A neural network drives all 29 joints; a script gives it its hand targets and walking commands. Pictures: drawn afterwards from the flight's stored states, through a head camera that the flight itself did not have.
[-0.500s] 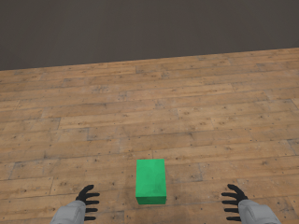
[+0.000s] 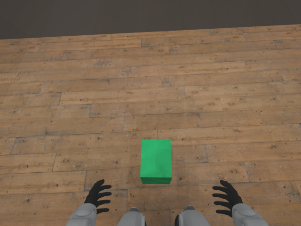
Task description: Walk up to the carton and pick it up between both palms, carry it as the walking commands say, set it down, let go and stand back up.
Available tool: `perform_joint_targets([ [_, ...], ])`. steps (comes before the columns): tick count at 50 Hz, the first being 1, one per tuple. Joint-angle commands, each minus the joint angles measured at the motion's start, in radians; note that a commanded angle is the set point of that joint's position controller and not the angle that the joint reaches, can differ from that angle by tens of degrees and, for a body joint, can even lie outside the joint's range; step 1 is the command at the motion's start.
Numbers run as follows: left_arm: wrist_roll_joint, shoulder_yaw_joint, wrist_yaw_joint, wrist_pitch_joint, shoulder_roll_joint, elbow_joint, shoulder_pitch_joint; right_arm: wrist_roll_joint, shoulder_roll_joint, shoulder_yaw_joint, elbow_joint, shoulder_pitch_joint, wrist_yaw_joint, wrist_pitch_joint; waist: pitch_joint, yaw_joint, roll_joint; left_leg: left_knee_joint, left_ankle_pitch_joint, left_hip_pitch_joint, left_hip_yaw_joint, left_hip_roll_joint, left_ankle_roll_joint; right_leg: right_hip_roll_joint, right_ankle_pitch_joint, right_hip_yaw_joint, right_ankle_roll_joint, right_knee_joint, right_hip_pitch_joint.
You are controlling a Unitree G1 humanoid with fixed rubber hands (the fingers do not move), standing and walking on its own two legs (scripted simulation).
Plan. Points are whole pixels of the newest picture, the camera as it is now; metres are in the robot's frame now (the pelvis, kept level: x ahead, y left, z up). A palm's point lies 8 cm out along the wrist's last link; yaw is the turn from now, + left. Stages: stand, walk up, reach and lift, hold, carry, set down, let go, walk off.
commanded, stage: reach and lift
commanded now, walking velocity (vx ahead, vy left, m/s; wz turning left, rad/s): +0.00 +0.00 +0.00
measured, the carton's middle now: (156, 162) +0.45 +0.02 -0.62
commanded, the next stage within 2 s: none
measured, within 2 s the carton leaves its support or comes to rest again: neither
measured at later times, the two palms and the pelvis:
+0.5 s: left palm (104, 158) +0.33 +0.19 -0.14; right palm (214, 158) +0.34 -0.17 -0.14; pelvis -0.04 -0.01 -0.04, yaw +0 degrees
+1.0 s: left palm (108, 127) +0.46 +0.20 -0.16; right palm (203, 127) +0.46 -0.16 -0.17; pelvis -0.03 -0.01 -0.06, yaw +0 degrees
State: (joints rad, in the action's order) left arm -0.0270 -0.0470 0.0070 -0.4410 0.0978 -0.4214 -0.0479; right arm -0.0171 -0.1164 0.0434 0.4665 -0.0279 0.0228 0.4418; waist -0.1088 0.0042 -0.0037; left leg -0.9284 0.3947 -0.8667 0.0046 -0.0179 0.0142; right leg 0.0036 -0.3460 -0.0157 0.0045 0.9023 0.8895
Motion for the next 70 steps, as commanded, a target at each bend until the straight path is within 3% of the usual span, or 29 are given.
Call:
perform_joint_targets([
  [1, 0.005, -0.040, -0.022, 0.010, 0.068, 0.089, 0.225, 0.005, -0.096, 0.042, -0.074, 0.201, 0.012, -0.016, -0.088, -0.003, -0.002, 0.143, 0.111, 0.028, 0.013, 0.013, -0.011, -0.038, -0.105, -0.016, 0.023, -0.054, -0.189],
  [5, 0.014, -0.069, -0.027, 0.007, 0.081, 0.028, 0.395, 0.033, -0.107, 0.058, -0.064, 0.409, 0.003, -0.016, -0.149, 0.014, 0.000, 0.102, 0.149, 0.026, -0.006, 0.013, -0.006, -0.025, -0.150, -0.010, 0.015, -0.009, -0.181],
  [12, 0.050, -0.081, -0.045, -0.035, 0.057, -0.093, 0.609, 0.031, -0.118, 0.094, 0.053, 0.603, -0.034, 0.028, -0.274, 0.006, -0.029, 0.075, 0.124, 0.039, -0.010, 0.009, -0.021, -0.026, -0.126, -0.024, 0.004, 0.033, -0.125],
  [13, 0.042, -0.103, -0.050, -0.032, 0.078, -0.124, 0.632, 0.033, -0.097, 0.086, 0.069, 0.631, -0.039, 0.025, -0.275, 0.019, -0.019, 0.061, 0.111, 0.025, -0.020, 0.002, -0.025, -0.024, -0.124, -0.018, 0.002, 0.027, -0.115],
  [14, 0.045, -0.103, -0.053, -0.023, 0.079, -0.122, 0.676, 0.023, -0.110, 0.103, 0.078, 0.670, -0.045, 0.017, -0.281, 0.004, -0.001, 0.058, 0.112, 0.007, -0.015, 0.002, -0.024, -0.030, -0.124, -0.022, 0.000, 0.036, -0.105],
  [15, 0.046, -0.114, -0.056, -0.013, 0.077, -0.138, 0.705, 0.023, -0.097, 0.107, 0.096, 0.701, -0.050, 0.008, -0.302, 0.013, 0.012, 0.044, 0.087, -0.011, -0.022, -0.001, -0.027, -0.034, -0.103, -0.019, -0.002, 0.043, -0.104],
  [16, 0.045, -0.125, -0.058, 0.002, 0.085, -0.155, 0.730, 0.021, -0.093, 0.113, 0.117, 0.723, -0.058, -0.003, -0.327, 0.004, 0.019, 0.034, 0.059, -0.023, -0.026, -0.001, -0.028, -0.036, -0.072, -0.019, -0.008, 0.045, -0.106],
  [21, 0.023, -0.172, -0.064, 0.099, 0.112, -0.227, 0.817, 0.009, -0.061, 0.127, 0.168, 0.817, -0.095, -0.085, -0.481, 0.027, 0.052, -0.015, -0.083, -0.099, -0.038, -0.023, -0.032, -0.047, 0.092, 0.002, -0.029, 0.078, -0.140],
  [22, 0.021, -0.178, -0.063, 0.122, 0.112, -0.236, 0.828, 0.005, -0.053, 0.127, 0.174, 0.832, -0.102, -0.107, -0.510, 0.037, 0.038, -0.019, -0.124, -0.109, -0.039, -0.030, -0.035, -0.045, 0.138, 0.010, -0.031, 0.077, -0.144],
  [25, 0.021, -0.189, -0.059, 0.194, 0.122, -0.255, 0.882, 0.005, -0.043, 0.138, 0.181, 0.871, -0.122, -0.173, -0.596, 0.028, 0.033, -0.037, -0.210, -0.138, -0.039, -0.042, -0.036, -0.051, 0.246, 0.024, -0.036, 0.084, -0.147],
  [31, 0.023, -0.219, -0.040, 0.319, 0.155, -0.328, 0.982, 0.012, -0.046, 0.161, 0.212, 0.963, -0.147, -0.290, -0.699, 0.025, 0.015, -0.066, -0.319, -0.208, -0.036, -0.055, -0.047, -0.065, 0.345, 0.033, -0.038, 0.092, -0.096],
  [44, 0.012, -0.278, -0.015, 0.400, 0.202, -0.365, 1.229, -0.034, -0.081, 0.225, 0.259, 1.201, -0.124, -0.366, -0.891, 0.033, 0.023, -0.073, -0.406, -0.267, -0.033, -0.061, -0.056, -0.076, 0.422, 0.049, -0.037, 0.128, -0.061],
  [51, -0.031, -0.313, -0.014, 0.395, 0.167, -0.348, 1.215, -0.081, -0.065, 0.279, 0.247, 1.193, -0.100, -0.370, -0.952, 0.039, 0.019, -0.072, -0.504, -0.232, -0.029, -0.066, -0.062, -0.080, 0.500, 0.034, -0.036, 0.137, -0.027],
  [61, -0.074, -0.344, -0.024, 0.422, 0.119, -0.413, 1.214, -0.113, -0.047, 0.325, 0.298, 1.214, -0.090, -0.410, -0.765, 0.030, 0.021, -0.199, -0.420, -0.444, -0.003, -0.054, -0.059, -0.082, 0.393, 0.025, -0.044, 0.254, 0.300],
  [66, -0.040, -0.300, -0.050, 0.418, 0.137, -0.378, 1.287, -0.087, -0.096, 0.308, 0.306, 1.264, -0.111, -0.409, -0.887, 0.011, 0.007, -0.327, -0.385, -0.461, -0.019, -0.064, -0.064, -0.094, 0.356, -0.001, -0.046, 0.380, 0.362],
  [70, -0.002, -0.263, -0.071, 0.403, 0.184, -0.376, 1.323, -0.035, -0.124, 0.266, 0.302, 1.300, -0.127, -0.398, -1.015, 0.017, 0.013, -0.432, -0.399, -0.480, -0.027, -0.070, -0.066, -0.103, 0.361, -0.012, -0.052, 0.491, 0.386],
])
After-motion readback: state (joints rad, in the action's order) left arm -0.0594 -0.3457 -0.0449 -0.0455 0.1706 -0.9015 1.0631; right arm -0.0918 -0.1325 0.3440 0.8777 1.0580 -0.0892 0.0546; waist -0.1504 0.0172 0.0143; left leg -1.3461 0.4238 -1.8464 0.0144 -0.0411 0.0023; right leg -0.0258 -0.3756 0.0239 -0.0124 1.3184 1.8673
